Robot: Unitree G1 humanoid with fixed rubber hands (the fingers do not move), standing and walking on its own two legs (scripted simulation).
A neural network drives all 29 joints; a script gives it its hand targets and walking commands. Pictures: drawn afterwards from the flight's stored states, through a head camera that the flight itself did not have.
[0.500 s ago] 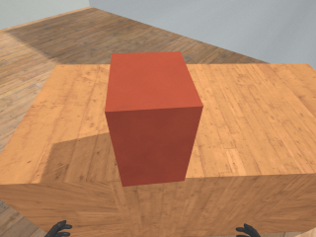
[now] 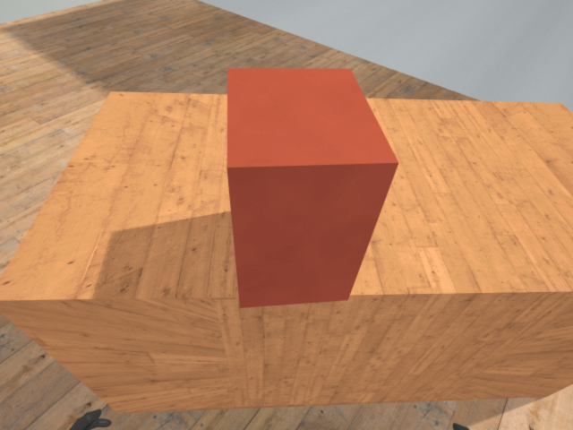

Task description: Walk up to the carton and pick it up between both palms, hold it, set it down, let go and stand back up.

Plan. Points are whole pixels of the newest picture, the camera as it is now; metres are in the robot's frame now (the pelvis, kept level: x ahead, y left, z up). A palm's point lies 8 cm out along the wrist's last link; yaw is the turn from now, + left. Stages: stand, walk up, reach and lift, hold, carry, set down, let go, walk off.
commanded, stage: walk up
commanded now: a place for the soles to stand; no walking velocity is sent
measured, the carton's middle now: (292, 193) +0.46 +0.02 +0.10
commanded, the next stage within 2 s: reach and lift in 1.40 s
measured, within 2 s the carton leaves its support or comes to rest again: neither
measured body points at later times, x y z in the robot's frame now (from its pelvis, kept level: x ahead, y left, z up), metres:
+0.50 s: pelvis -0.05 +0.02 +0.00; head -0.03 +0.04 +0.44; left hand +0.01 +0.34 -0.12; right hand +0.08 -0.24 -0.10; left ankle +0.02 +0.10 -0.71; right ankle -0.03 -0.13 -0.70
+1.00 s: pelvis -0.05 +0.00 +0.00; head -0.01 +0.01 +0.45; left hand +0.03 +0.31 -0.11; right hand +0.08 -0.26 -0.11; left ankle +0.02 +0.10 -0.71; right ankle -0.03 -0.13 -0.71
